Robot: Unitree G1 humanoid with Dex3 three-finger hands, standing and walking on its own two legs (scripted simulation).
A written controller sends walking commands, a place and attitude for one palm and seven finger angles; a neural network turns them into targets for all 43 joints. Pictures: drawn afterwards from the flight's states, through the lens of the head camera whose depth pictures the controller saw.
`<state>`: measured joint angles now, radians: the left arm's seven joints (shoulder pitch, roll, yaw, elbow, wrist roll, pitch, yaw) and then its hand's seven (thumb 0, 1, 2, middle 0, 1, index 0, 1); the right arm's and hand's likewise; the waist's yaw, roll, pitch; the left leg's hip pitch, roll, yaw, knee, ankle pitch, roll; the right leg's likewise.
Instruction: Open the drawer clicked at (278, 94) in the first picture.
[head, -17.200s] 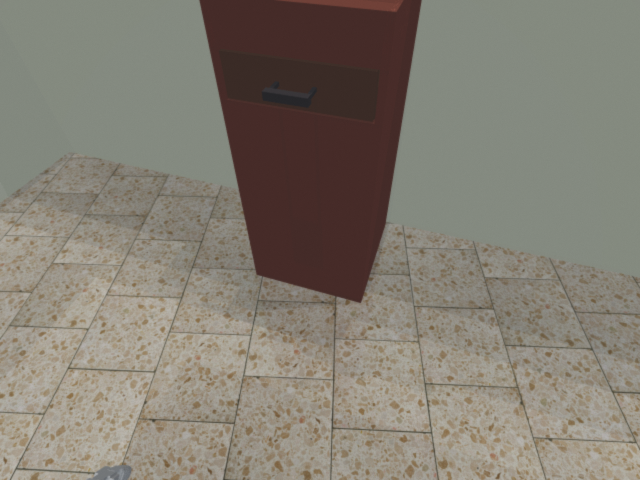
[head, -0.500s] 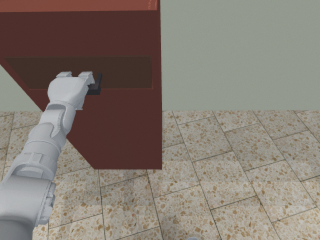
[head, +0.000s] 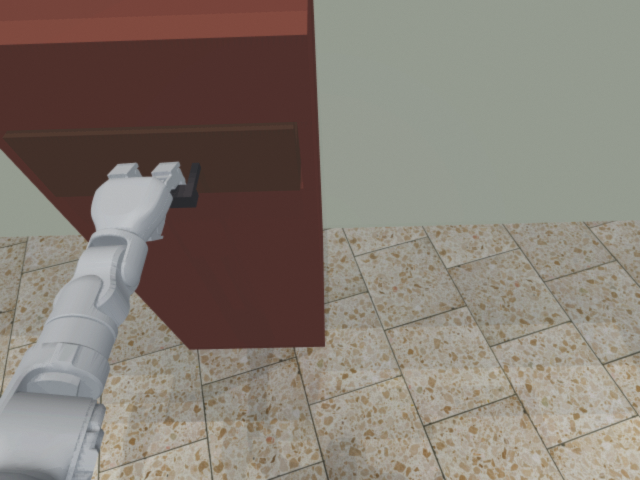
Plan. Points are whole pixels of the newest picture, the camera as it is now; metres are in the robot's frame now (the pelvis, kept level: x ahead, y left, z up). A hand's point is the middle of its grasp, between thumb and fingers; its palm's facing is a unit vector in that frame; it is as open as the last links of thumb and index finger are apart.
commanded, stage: pull the drawer open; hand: left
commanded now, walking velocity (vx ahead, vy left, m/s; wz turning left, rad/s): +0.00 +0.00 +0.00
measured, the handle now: (158, 184) +0.50 +0.23 +0.07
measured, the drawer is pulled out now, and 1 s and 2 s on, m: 0.01 0.16 0.26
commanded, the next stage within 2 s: none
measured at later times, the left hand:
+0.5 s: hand (140, 271) +0.37 +0.23 +0.05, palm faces -0.01 -0.05 -1.00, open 5.8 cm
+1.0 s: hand (123, 332) +0.29 +0.23 +0.05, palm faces +0.01 -0.06 -1.00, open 5.8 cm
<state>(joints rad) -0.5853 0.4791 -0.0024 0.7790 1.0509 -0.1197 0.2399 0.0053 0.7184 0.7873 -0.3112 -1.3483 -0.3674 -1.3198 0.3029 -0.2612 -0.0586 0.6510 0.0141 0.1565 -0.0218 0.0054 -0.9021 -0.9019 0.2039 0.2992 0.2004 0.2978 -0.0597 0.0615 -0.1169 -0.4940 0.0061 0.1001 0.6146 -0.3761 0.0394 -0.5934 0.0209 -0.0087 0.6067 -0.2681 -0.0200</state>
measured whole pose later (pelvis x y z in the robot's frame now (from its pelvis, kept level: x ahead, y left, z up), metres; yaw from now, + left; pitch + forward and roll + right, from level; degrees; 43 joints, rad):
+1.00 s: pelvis +0.01 -0.01 +0.01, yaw +1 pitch +8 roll +0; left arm 0.08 0.44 -0.04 0.09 0.99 -0.06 0.24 0.01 0.70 0.80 -0.31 -1.34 -0.39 -1.30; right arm 0.13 -0.25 -0.04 0.63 -0.01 0.10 -0.02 0.01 -0.90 -0.90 0.20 0.30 0.20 0.30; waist 0.05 0.08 -0.07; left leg -0.32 0.00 0.07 0.56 -0.38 0.02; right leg -0.43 0.02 -0.02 0.59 -0.29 -0.03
